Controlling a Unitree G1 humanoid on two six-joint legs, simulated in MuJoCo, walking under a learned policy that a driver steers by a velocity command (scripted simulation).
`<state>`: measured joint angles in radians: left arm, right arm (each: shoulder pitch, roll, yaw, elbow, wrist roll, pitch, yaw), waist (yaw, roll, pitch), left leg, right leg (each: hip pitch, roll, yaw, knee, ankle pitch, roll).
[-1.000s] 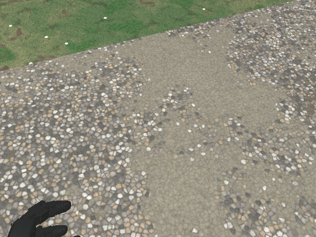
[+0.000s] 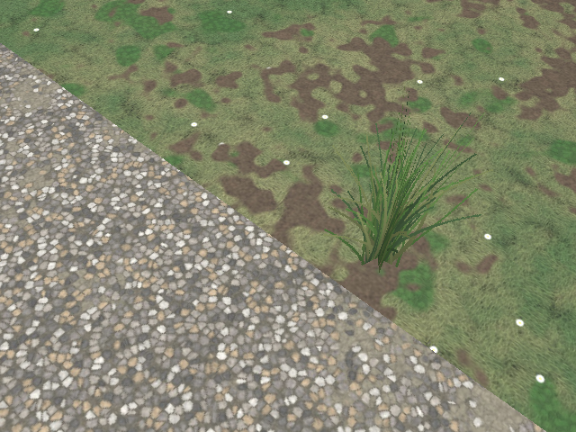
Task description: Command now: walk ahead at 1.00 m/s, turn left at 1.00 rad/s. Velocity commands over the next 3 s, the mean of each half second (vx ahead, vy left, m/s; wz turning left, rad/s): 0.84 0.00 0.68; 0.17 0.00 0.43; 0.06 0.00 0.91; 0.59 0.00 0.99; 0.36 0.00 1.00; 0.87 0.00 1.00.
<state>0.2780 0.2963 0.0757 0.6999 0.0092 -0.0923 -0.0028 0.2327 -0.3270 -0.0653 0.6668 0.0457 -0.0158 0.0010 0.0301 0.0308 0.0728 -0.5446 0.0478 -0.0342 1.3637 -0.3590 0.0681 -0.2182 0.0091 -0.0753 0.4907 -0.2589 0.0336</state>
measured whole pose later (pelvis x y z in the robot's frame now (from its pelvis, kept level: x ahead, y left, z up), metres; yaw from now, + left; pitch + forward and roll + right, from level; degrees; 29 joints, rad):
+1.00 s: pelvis +0.61 +0.14 +0.00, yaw +34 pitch +1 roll -2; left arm 0.05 0.27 0.04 0.75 0.02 0.00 0.03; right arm 0.18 -0.32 -0.07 0.70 0.02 0.08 -0.03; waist 0.00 -0.01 0.12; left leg -0.55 0.08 0.00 0.96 -0.37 -0.05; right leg -0.35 -0.05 -0.21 0.42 -0.08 -0.04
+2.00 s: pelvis +0.69 +0.44 -0.03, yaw +89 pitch +2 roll -2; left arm 0.41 0.29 0.06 0.86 -0.01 -0.05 0.03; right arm 0.07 -0.30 -0.05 0.53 0.03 -0.02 0.07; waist 0.09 0.03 0.07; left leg -0.69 0.03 0.08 0.73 -0.05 0.06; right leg 0.17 -0.06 -0.25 0.43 -0.51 0.07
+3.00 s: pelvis +0.52 +0.92 -0.03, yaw +146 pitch +1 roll -1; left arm 0.52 0.27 0.04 0.86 0.02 -0.05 0.04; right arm 0.07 -0.29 -0.05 0.57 0.06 -0.03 0.08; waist 0.06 0.02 0.04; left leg -0.62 -0.02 0.14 0.76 -0.10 0.16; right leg 0.26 -0.05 -0.30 0.48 -0.49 0.07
